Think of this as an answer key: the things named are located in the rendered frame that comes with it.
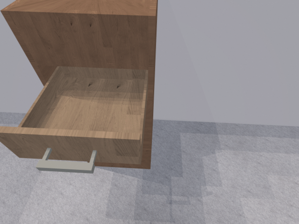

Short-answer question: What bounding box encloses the drawer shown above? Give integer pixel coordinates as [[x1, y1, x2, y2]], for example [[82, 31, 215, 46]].
[[0, 66, 148, 164]]

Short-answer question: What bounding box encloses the handle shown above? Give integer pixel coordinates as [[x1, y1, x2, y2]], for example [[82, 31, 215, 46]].
[[36, 148, 97, 174]]

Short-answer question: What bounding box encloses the cabinet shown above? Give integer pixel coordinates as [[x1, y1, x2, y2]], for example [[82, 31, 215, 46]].
[[1, 0, 158, 169]]

